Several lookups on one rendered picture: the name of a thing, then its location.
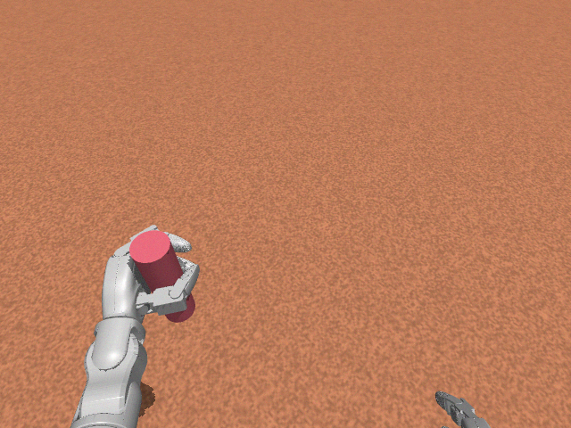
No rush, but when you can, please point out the right robot hand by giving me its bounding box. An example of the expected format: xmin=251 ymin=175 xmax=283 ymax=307
xmin=435 ymin=391 xmax=491 ymax=428

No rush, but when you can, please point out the left robot hand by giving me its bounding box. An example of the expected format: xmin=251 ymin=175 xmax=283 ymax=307
xmin=102 ymin=225 xmax=200 ymax=324

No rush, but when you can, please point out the left robot arm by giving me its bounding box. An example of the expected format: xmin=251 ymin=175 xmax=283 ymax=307
xmin=70 ymin=316 xmax=147 ymax=428

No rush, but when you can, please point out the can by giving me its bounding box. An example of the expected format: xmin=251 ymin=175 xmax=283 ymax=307
xmin=129 ymin=230 xmax=195 ymax=323

